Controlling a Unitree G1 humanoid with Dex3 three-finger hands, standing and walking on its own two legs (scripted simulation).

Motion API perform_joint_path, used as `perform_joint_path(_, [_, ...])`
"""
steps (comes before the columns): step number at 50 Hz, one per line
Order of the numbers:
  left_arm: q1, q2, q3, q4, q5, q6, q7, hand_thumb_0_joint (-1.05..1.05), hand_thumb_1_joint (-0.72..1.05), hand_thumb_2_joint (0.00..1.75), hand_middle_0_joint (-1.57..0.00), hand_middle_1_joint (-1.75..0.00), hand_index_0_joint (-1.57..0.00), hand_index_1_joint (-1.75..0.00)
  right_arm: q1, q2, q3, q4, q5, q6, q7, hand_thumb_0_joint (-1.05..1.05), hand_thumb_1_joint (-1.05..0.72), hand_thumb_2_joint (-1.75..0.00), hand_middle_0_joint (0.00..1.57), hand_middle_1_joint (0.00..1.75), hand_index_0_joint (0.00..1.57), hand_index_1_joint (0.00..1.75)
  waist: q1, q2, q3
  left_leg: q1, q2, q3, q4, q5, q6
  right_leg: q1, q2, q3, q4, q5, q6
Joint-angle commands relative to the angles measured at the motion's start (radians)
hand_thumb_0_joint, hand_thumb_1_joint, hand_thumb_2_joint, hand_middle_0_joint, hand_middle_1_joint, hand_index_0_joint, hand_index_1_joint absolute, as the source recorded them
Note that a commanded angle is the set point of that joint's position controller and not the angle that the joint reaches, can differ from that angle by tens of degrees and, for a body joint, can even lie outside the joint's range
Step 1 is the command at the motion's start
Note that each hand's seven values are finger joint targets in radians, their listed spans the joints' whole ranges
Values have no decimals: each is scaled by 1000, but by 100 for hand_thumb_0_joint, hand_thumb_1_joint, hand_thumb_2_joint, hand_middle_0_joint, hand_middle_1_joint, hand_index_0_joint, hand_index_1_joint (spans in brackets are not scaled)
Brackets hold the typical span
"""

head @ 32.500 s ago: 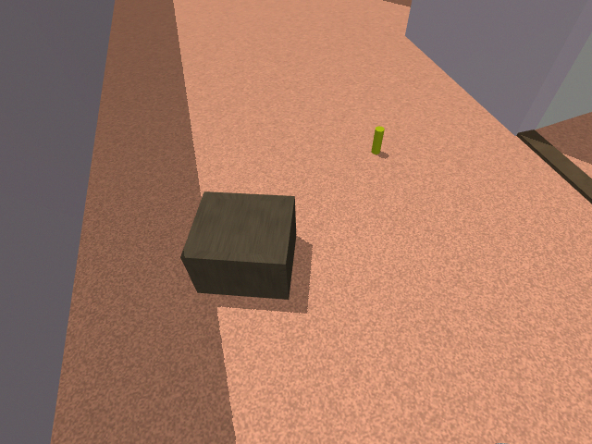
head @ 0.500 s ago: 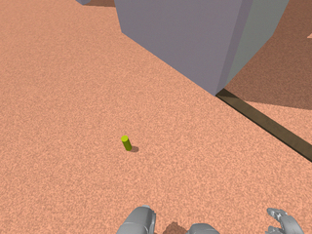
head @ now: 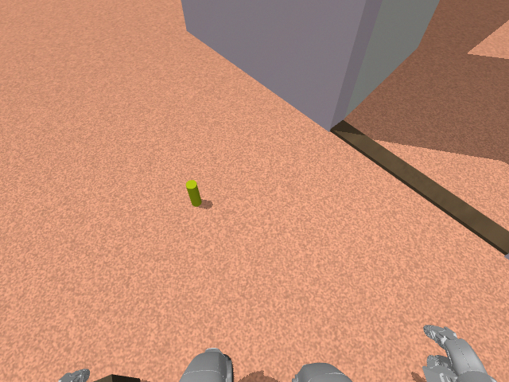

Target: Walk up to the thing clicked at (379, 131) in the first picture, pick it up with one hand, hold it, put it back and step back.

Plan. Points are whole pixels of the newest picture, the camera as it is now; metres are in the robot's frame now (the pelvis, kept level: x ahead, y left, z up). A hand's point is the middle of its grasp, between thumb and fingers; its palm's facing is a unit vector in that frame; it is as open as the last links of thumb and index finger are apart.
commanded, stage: step back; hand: left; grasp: from the side
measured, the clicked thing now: (194, 193) +0.86 +0.27 -0.68
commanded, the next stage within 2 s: stand in 1.30 s
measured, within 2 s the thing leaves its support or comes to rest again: neither
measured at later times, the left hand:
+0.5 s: hand out of the picture -0.09 +0.27 -0.14, palm faces +0.06 -0.92 -0.39, open 7.4 cm
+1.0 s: hand out of the picture -0.10 +0.28 -0.14, palm faces +0.04 -0.93 -0.37, open 7.4 cm
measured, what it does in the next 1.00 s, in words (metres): walks backwards: right foot, then left foot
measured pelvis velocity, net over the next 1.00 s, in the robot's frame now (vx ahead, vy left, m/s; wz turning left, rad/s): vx -0.14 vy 0.00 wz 0.05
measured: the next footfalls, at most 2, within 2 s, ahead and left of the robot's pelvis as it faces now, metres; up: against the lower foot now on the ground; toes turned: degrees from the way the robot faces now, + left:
right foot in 0.04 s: -0.07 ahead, -0.13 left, +0.00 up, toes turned +2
left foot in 0.34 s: -0.10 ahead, +0.12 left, +0.00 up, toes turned +3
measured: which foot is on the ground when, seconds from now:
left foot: down 0.00-0.06, up 0.08-0.32, down 0.34-1.00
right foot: up 0.00-0.02, down 0.04-1.00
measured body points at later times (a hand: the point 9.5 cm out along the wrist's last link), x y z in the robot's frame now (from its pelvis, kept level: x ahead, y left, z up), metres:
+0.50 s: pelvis -0.15 -0.01 +0.00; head -0.13 +0.00 +0.45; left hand -0.09 +0.32 -0.12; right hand -0.05 -0.31 -0.12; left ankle -0.14 +0.11 -0.72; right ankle -0.11 -0.14 -0.69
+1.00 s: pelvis -0.14 +0.00 +0.01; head -0.12 +0.01 +0.46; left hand -0.10 +0.32 -0.12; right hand -0.06 -0.30 -0.11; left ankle -0.14 +0.12 -0.72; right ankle -0.13 -0.13 -0.71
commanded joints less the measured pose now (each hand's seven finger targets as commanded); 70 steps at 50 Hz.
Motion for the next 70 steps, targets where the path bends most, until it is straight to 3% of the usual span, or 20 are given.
perform_joint_path(1, [154, 162, 56, -4, 9, -43, 7, 0, 90, 90, -20, -30, -20, -30, 9, -262, -70, -57, 13, 15, -9, 0, -90, -90, 20, 30, 20, 30, 20, 168, -287, 169, 154, -193, -72, 128, 139, 146, -7, -72, -472, 200, -37])
perform_joint_path(2, [150, 212, 71, -10, 25, -48, 8, 0, 90, 90, -20, -30, -20, -30, 19, -217, -57, -63, 17, 15, -6, 0, -90, -90, 20, 30, 20, 30, 14, 54, -255, -2, 84, -172, 10, -43, 83, 203, -91, 99, -479, 164, -67])
perform_joint_path(3, [114, 324, 100, -30, 24, -42, 5, 0, 90, 90, -20, -30, -20, -30, -57, -163, -48, -94, 27, 7, -15, 0, -90, -90, 20, 30, 20, 30, 62, -257, -185, -154, -130, -85, 210, -306, 9, 91, -318, 384, -540, 232, -201])
perform_joint_path(4, [38, 381, 107, -64, 29, -44, 10, 0, 90, 90, -20, -30, -20, -30, -74, -198, -66, -93, 21, 10, -30, 0, -90, -90, 20, 30, 20, 30, 68, -296, -115, -88, -103, -158, 449, -422, -19, -153, -483, 551, -594, 247, -324])
perform_joint_path(7, [-116, 247, 72, -100, 22, -54, 24, 0, 90, 90, -20, -30, -20, -30, 41, -204, -61, -28, 42, 9, -25, 0, -90, -90, 20, 30, 20, 30, -45, -83, -114, -68, -160, -189, 596, -288, -10, -95, -291, 169, -419, 565, -222])
perform_joint_path(12, [33, 235, 70, -77, 35, -54, 29, 0, 90, 90, -20, -30, -20, -30, 12, -173, -48, -42, 18, -10, -17, 0, -90, -90, 20, 30, 20, 30, 52, -178, -182, -89, -102, -76, 268, -329, -27, 175, -269, 150, -376, 441, -199])
perform_joint_path(16, [-9, 256, 59, -71, 17, -41, 15, 0, 90, 90, -20, -30, -20, -30, 129, -162, -64, 29, 7, -31, -7, 0, -90, -90, 20, 30, 20, 30, -8, -191, -216, 217, -80, 14, -218, -167, 13, 56, -264, 141, -305, 295, -159])
perform_joint_path(17, [46, 202, 36, -64, 15, -37, 12, 0, 90, 90, -20, -30, -20, -30, 132, -185, -76, 48, -1, -38, -8, 0, -90, -90, 20, 30, 20, 30, 4, -82, -228, 345, -42, -98, -259, -163, 33, -70, -211, 95, -214, 224, -110])
perform_joint_path(19, [-25, 193, 35, -55, -1, -41, 18, 0, 90, 90, -20, -30, -20, -30, 68, -333, -95, 20, -8, -47, -2, 0, -90, -90, 20, 30, 20, 30, -39, 181, -182, 163, 322, -571, -391, -460, 235, -215, -67, -18, 29, -130, -21])
perform_joint_path(22, [1, 197, 38, 0, -10, -48, -3, 0, 90, 90, -20, -30, -20, -30, -37, -232, -61, 21, -11, -70, -6, 0, -90, -90, 20, 30, 20, 30, 16, 76, -93, 76, 177, -338, -346, -319, 163, -126, -55, 60, 101, 42, -31])
perform_joint_path(28, [51, 159, 41, 63, 8, -84, -17, 0, 90, 90, -20, -30, -20, -30, -11, -227, -70, 37, -8, -47, 12, 0, -90, -90, 20, 30, 20, 30, 12, 139, -101, 26, 125, -214, -272, -447, 117, 130, -14, -100, -410, 99, -38])
perform_joint_path(30, [101, 218, 60, 83, 25, -101, -4, 0, 90, 90, -20, -30, -20, -30, 5, -157, -50, 28, 4, -44, 15, 0, -90, -90, 20, 30, 20, 30, 42, -23, -123, -137, 30, -132, -86, -416, 36, 274, -108, 138, -510, -11, -92])
perform_joint_path(32, [25, 302, 71, 61, 30, -108, -4, 0, 90, 90, -20, -30, -20, -30, -4, -178, -61, 46, 4, -40, 10, 0, -90, -90, 20, 30, 20, 30, 33, -149, -37, -61, -53, -102, 223, -353, -12, -33, -388, 501, -703, -477, -231])
perform_joint_path(41, [-41, 203, 26, 56, 12, -97, -13, 0, 90, 90, -20, -30, -20, -30, 119, -152, -68, 130, -1, -76, 18, 0, -90, -90, 20, 30, 20, 30, -27, -107, -144, 280, -56, -9, -189, -117, 4, -66, -202, 83, -460, 55, -117])
perform_joint_path(43, [-26, 123, -4, 55, -6, -91, -17, 0, 90, 90, -20, -30, -20, -30, 101, -221, -80, 123, -11, -85, 6, 0, -90, -90, 20, 30, 20, 30, -28, 121, -155, 320, 162, -373, -351, -343, 81, -211, -75, -28, -257, 33, -47])
perform_joint_path(45, [-29, 197, 20, 76, -5, -86, -11, 0, 90, 90, -20, -30, -20, -30, 50, -269, -85, 105, -6, -85, 10, 0, -90, -90, 20, 30, 20, 30, -19, 106, -84, 145, 271, -476, -418, -507, 194, -129, -71, -32, -70, -20, -34])
perform_joint_path(51, [28, 145, 13, 127, -8, -121, 0, 0, 90, 90, -20, -30, -20, -30, 9, -194, -56, 115, 19, -78, 5, 0, -90, -90, 20, 30, 20, 30, 26, 147, -205, 236, 118, -135, -128, 394, 75, 138, -62, -81, -468, 327, -38])
perform_joint_path(55, [-47, 262, 30, 115, -5, -117, 6, 0, 90, 90, -20, -30, -20, -30, 32, -147, -42, 130, 20, -68, -5, 0, -90, -90, 20, 30, 20, 30, -9, -83, -221, 123, -1, -43, -37, -90, -2, 184, -306, 199, -429, 448, -181])
perform_joint_path(59, [-113, 185, 2, 116, -17, -107, 6, 0, 90, 90, -20, -30, -20, -30, 8, -180, -46, 171, 15, -81, 0, 0, -90, -90, 20, 30, 20, 30, -6, -42, -177, 207, 72, -126, -180, 153, 52, 97, -152, 4, -372, 448, -67])
perform_joint_path(70, [-143, 159, -20, 188, -25, -88, 8, 0, 90, 90, -20, -30, -20, -30, -62, -176, -15, 214, 35, -81, -7, 0, -90, -90, 20, 30, 20, 30, -10, 24, -248, 337, 89, -106, -258, 436, 19, 233, -154, -8, -454, 632, -34])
